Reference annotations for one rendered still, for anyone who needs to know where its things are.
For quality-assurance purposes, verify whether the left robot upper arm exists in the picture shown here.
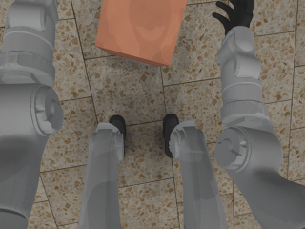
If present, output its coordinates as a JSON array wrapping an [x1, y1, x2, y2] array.
[[0, 83, 64, 229]]

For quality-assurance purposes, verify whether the robot right hand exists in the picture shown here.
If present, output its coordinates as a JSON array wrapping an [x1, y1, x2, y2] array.
[[212, 0, 254, 36]]

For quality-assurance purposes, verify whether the robot right thigh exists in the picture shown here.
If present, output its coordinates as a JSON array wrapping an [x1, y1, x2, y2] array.
[[172, 126, 229, 229]]

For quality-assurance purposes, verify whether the robot left forearm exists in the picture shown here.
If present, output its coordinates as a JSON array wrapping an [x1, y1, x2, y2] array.
[[0, 0, 59, 87]]

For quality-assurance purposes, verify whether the left robot foot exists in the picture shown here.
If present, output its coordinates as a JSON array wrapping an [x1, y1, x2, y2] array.
[[109, 114, 127, 156]]

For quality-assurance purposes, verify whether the robot right forearm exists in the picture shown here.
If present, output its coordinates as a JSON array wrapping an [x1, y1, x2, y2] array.
[[217, 26, 279, 139]]

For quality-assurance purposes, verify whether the right robot upper arm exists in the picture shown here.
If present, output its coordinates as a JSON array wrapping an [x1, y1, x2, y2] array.
[[213, 125, 305, 229]]

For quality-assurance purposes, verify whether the carton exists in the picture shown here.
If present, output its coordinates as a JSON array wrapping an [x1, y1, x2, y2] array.
[[95, 0, 188, 67]]

